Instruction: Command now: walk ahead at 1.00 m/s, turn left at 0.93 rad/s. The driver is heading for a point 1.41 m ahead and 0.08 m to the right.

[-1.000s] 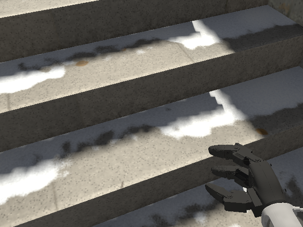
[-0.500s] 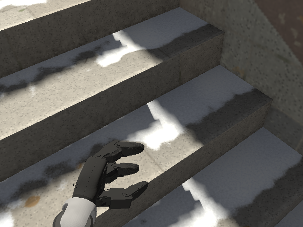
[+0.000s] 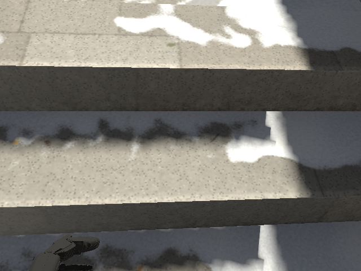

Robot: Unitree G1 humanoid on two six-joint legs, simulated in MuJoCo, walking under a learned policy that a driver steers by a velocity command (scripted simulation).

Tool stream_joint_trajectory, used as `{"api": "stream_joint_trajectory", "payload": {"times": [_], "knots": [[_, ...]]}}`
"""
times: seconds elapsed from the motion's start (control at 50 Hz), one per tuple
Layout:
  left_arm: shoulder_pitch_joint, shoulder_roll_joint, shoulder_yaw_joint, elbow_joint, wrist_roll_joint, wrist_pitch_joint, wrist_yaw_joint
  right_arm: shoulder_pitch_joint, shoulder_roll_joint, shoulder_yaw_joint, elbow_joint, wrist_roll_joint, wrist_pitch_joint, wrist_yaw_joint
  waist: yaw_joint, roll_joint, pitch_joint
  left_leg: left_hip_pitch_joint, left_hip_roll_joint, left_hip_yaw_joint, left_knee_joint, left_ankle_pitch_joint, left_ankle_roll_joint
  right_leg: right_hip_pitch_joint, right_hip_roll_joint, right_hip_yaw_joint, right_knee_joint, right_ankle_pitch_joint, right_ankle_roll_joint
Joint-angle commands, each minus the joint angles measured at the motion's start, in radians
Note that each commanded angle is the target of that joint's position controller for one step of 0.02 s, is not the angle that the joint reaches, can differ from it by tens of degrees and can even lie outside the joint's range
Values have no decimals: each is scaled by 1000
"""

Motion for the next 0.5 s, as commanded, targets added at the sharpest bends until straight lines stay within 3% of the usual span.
{"api": "stream_joint_trajectory", "payload": {"times": [0.02, 0.04, 0.08, 0.1, 0.12, 0.14, 0.16, 0.18, 0.2, 0.22, 0.24, 0.26, 0.28, 0.3, 0.32, 0.34, 0.36, 0.38, 0.4, 0.42, 0.44, 0.46, 0.5], "knots": [[-84, -141, -90, -235, -14, -7, -18, 148, -47, -23, 72, 21, 0, 11, 52, 175, 9, 194, 141, -299, -591, 82, 117, -387, 18, -94, 207, -234, 9], [-123, -150, -106, -276, -19, 8, -19, 78, -25, -8, 62, 17, -17, -2, 95, 165, 91, 29, 121, -272, -668, 11, 96, -339, 2, -108, 83, -275, 17], [-158, -183, -126, -306, -13, 15, 2, 96, -54, -10, 106, 4, -40, -18, 82, 187, 117, 23, 166, -354, -747, -39, 142, -471, 8, -130, 255, -247, 42], [-145, -176, -132, -331, -21, 13, 13, 87, -80, -12, 109, 11, -38, -29, 101, 169, 130, 55, 196, -367, -778, -80, 134, -540, -26, -106, 228, -200, 54], [-155, -185, -150, -366, -10, 9, 21, 87, -111, -14, 116, 33, -26, -33, 121, 148, 111, 27, 197, -340, -818, -100, 124, -517, -62, -91, 18, -147, 65], [-201, -161, -162, -399, 6, 7, 37, 82, -144, -27, 99, 42, -15, -55, 116, 108, 64, -106, 214, -307, -978, 7, 148, -254, -72, -162, -262, -161, 81], [-228, -153, -158, -417, 21, 11, 50, 94, -171, -39, 104, 33, -4, -70, 117, 109, -44, -159, 216, -248, -1059, 152, 133, 44, -68, -218, -399, -96, 74], [-140, -73, -114, -399, 1, 6, 61, 95, -195, -48, 102, 39, -32, -77, 153, 154, -175, -156, 187, -192, -1053, 547, 132, 406, -3, -275, -525, -67, 78], [87, 34, -43, -343, -25, 9, 73, 61, -280, -67, 122, 19, -53, -74, 280, 262, -353, -13, 222, -163, -938, 1267, 122, 655, 84, -308, -476, -138, 106], [307, 164, 25, -260, -54, 18, 84, 2, -392, -105, 122, -2, -57, -71, 380, 268, -417, 272, 267, -130, -712, 1719, 105, 635, 98, -262, -588, -300, 117], [429, 214, 51, -191, -63, 37, 80, -23, -377, -113, 121, -9, -51, -72, 389, 174, -408, 452, 295, -141, -424, 1760, 98, 570, 90, -140, -823, -432, 79], [591, 261, 60, -94, -41, 49, 66, -99, -262, -89, 71, -14, -56, -66, 374, -67, -329, 341, 281, -161, -50, 1554, 113, 602, 7, 177, -1093, -545, 8], [633, 203, 21, 42, -6, 62, 42, -195, 33, -25, -34, -38, -59, -31, 256, -633, -175, -14, -20, -148, 411, 413, 142, 568, -52, 635, -1593, -787, -73], [400, -24, -35, 6, 6, 62, 57, -71, 121, -10, -102, -43, -84, 17, 79, -582, -74, -300, -87, -353, 883, 335, 167, 470, -197, 1134, -1860, -1037, -126], [291, -151, -58, 23, -11, 62, 51, -71, 134, 14, -134, -23, -101, 54, -4, -290, 39, -425, -54, -301, 1039, 399, 194, 374, -239, 1077, -1789, -993, -125], [277, -209, -68, 76, -14, 58, 30, -131, 154, 42, -167, -22, -103, 66, -33, -109, 75, -469, -33, -244, 1129, 388, 197, 279, -202, 821, -1670, -774, -102], [288, -226, -60, 132, -22, 55, 9, -92, 168, 56, -146, -20, -92, 65, -77, 57, 46, -478, -1, -245, 1147, 406, 188, 284, -147, 560, -1535, -521, -49], [284, -225, -53, 179, -11, 52, -3, -50, 162, 62, -117, -3, -81, 64, -106, 78, 17, -484, 21, -227, 1178, 409, 157, 269, -114, 396, -1485, -355, -34], [281, -195, -45, 198, -23, 51, -18, -9, 176, 79, -111, 2, -75, 60, -121, 100, -14, -500, 40, -220, 1205, 434, 130, 267, -108, 311, -1486, -247, -20], [286, -181, -45, 216, -28, 50, -21, 0, 158, 80, -101, 18, -62, 49, -126, 106, 5, -554, 54, -202, 1228, 426, 101, 265, -114, 259, -1509, -201, -24], [297, -141, -41, 228, -34, 46, -17, -6, 137, 82, -97, 28, -51, 31, -117, 121, 20, -596, 73, -173, 1206, 416, 63, 245, -128, 222, -1546, -201, -41], [315, -125, -43, 238, -32, 45, -10, -50, 125, 83, -109, 24, -40, 12, -102, 146, 43, -626, 89, -145, 1168, 429, 33, 224, -121, 183, -1569, -193, -53], [358, -93, -46, 245, -32, 38, 3, -163, 109, 84, -146, 5, -37, -18, -52, 134, 65, -645, 127, -40, 1045, 489, -19, 192, -109, 152, -1628, -207, -80]]}}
